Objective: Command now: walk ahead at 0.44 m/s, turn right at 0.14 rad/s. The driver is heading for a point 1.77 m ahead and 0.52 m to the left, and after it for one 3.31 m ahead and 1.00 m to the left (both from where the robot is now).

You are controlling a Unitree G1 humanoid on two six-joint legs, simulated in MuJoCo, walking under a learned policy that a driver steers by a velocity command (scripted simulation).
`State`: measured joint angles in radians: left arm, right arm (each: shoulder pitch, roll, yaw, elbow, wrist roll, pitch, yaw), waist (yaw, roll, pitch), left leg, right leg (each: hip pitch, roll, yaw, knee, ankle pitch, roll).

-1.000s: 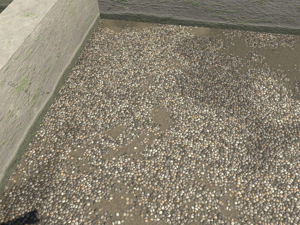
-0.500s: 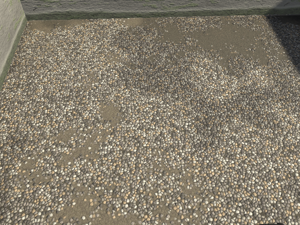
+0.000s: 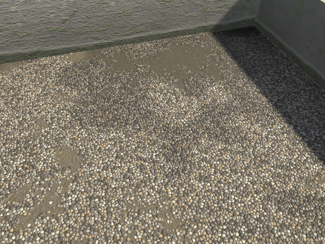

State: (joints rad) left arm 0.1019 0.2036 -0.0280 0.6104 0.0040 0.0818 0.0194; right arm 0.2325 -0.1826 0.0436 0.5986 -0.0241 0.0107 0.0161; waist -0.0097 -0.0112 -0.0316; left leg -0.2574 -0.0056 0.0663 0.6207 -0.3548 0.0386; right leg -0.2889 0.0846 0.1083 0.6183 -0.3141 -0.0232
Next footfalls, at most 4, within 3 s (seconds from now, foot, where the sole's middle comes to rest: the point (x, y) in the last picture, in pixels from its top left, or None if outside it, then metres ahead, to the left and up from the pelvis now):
none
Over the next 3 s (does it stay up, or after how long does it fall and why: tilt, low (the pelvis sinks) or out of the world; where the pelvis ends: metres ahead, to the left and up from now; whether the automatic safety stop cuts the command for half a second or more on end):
stays up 0.03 -0.01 -0.01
